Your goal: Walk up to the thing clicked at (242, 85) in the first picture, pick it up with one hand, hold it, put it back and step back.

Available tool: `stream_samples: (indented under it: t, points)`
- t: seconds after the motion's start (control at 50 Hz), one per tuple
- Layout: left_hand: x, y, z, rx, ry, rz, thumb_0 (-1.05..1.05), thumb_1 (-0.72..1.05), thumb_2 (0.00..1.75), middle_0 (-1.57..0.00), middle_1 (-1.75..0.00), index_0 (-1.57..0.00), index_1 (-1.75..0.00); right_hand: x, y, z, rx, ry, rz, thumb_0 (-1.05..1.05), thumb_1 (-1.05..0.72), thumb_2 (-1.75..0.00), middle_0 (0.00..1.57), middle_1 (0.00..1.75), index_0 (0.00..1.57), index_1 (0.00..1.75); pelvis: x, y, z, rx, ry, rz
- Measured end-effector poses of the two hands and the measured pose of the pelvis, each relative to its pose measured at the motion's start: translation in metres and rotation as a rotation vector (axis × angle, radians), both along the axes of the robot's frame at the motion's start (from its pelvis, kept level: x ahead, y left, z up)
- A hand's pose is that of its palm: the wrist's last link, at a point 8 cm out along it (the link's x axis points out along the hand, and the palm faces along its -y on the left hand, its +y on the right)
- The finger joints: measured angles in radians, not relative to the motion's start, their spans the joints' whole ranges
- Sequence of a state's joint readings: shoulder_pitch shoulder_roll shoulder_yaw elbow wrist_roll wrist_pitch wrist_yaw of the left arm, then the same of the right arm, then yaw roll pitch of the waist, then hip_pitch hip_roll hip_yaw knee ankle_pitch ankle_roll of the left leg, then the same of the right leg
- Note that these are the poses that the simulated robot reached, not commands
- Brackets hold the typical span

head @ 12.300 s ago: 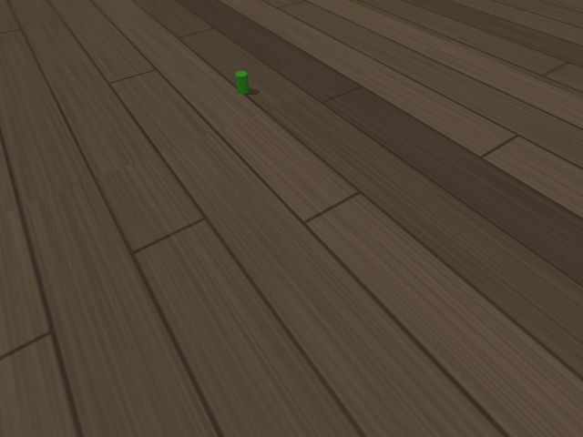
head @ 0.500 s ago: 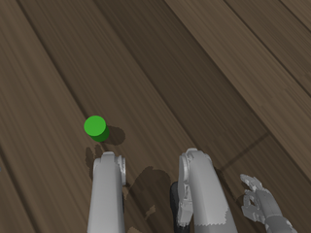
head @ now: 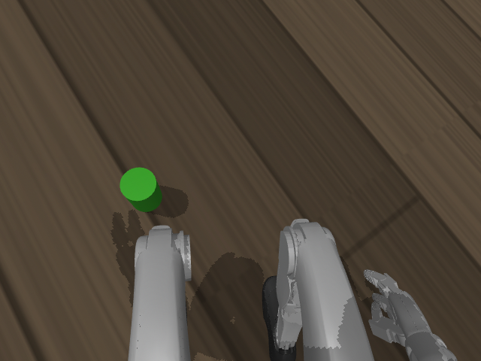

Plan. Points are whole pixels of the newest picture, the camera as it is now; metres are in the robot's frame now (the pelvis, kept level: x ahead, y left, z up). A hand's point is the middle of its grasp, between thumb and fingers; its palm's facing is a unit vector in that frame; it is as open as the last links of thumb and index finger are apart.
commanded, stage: go down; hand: left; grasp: from the side
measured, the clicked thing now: (142, 191) +0.45 +0.22 -0.33
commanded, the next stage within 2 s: approach in 0.52 s
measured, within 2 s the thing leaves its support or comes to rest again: neither
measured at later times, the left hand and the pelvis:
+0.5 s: hand out of the picture +0.36 +0.41 -0.02, palm faces +0.20 -0.97 -0.13, open 17.3 cm; pelvis +0.00 +0.00 -0.02, yaw +0 degrees
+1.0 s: hand (27, 197) +0.38 +0.37 -0.14, palm faces +0.15 -0.99 +0.03, open 17.4 cm; pelvis -0.01 +0.00 -0.07, yaw -4 degrees
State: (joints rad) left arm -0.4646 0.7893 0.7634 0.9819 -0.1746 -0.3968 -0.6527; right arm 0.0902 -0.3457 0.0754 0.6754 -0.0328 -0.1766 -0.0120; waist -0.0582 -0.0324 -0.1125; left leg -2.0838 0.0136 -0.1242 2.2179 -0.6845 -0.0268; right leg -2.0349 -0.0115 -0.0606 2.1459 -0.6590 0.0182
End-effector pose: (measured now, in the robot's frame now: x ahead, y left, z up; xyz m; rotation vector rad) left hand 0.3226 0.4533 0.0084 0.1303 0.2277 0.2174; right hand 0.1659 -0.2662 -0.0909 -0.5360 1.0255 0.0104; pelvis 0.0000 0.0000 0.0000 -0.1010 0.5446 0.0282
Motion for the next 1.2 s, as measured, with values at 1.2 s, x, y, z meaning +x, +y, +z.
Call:
stream_samples:
  t: [1.2]
  points:
    - [0.052, -0.07, -0.23, -0.155, -0.125, -0.104, -0.01, -0.53, 0.07, -0.07, -0.11, -0.05, -0.12, -0.014, 0.011, -0.048, -0.222, 0.183, 0.251, 0.0, -0.91, -0.9, 0.2, 0.3, 0.21, 0.3, -0.006, 0.013, -0.097, -0.111, -0.195, -0.058]
